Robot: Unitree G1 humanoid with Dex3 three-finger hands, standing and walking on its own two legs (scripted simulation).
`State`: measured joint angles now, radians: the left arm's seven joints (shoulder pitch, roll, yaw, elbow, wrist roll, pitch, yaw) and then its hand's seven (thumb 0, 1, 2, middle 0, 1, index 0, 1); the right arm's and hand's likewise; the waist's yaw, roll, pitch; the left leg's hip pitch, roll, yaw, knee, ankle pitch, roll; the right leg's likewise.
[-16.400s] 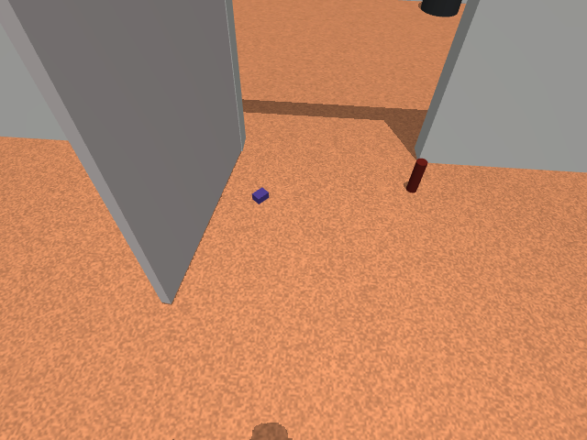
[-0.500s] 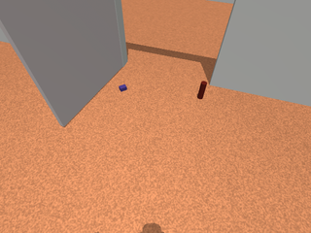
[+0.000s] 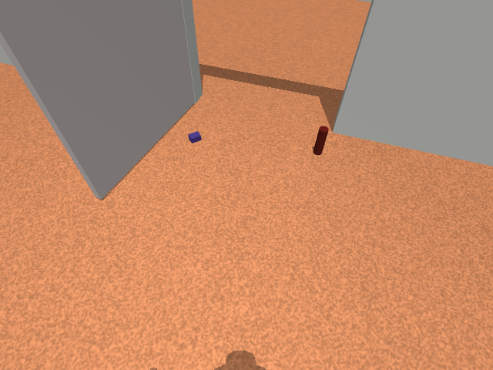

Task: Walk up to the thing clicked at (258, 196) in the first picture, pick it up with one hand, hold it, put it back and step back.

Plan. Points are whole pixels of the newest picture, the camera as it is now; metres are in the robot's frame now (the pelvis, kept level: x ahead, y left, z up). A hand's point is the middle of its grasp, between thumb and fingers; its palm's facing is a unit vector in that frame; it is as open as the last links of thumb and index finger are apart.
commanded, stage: stand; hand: left
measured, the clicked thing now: (194, 137) +1.44 +0.31 -0.76
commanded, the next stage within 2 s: walk up in 0.46 s
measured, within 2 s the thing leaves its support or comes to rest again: neither
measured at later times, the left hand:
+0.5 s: hand out of the picture +0.07 +0.26 -0.15, palm faces -0.02 -0.94 -0.34, open 7.4 cm
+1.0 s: hand (78, 335) +0.20 +0.33 -0.16, palm faces -0.03 -0.94 -0.33, open 7.4 cm
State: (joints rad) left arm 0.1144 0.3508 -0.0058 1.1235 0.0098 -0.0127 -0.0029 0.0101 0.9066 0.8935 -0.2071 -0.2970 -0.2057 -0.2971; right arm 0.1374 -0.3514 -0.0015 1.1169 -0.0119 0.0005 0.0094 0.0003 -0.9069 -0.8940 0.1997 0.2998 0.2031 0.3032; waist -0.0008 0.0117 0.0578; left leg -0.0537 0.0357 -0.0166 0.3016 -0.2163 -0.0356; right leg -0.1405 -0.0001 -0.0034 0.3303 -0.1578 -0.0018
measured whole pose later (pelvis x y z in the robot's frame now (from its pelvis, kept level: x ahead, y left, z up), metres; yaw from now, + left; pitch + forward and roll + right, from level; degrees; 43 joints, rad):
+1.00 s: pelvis +0.13 +0.05 -0.01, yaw +1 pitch -3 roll +0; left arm 0.21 0.45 0.06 0.98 0.01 -0.02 -0.08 0.01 0.91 0.89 -0.20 -0.30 -0.20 -0.30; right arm 0.34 -0.38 -0.07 0.96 -0.02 -0.08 0.04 0.00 -0.90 -0.89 0.20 0.30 0.20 0.30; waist -0.01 -0.07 0.07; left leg 0.05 0.00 0.08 0.35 -0.34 0.02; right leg -0.49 -0.04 0.04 0.82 -0.27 -0.01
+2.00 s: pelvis +0.60 +0.05 -0.01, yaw -2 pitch -3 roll +0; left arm 0.28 0.43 0.05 0.87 0.01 -0.03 -0.08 0.01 0.91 0.89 -0.21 -0.30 -0.20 -0.30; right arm 0.34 -0.38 -0.04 0.82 -0.01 -0.09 0.05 0.00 -0.90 -0.89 0.20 0.30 0.21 0.30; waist -0.01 -0.05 0.09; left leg -0.08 0.04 0.12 0.44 -0.30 0.01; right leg -0.51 -0.10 0.01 0.79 -0.21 -0.01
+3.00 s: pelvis +0.92 +0.01 -0.02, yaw -1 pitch -3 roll +1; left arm 0.29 0.42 0.05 0.90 0.02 -0.04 -0.05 0.01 0.91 0.89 -0.21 -0.30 -0.20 -0.30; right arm 0.35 -0.42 -0.05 0.83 -0.01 -0.05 0.04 0.00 -0.90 -0.89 0.20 0.30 0.21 0.30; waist -0.02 -0.01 0.08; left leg -0.17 0.05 0.08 0.56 -0.33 0.00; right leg -0.41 -0.09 -0.01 0.65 -0.21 0.00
